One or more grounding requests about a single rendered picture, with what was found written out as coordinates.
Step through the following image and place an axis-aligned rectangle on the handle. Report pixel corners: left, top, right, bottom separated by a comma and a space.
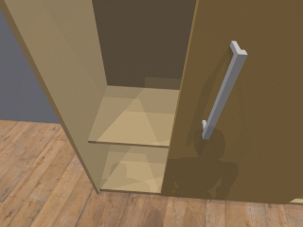
202, 41, 248, 140

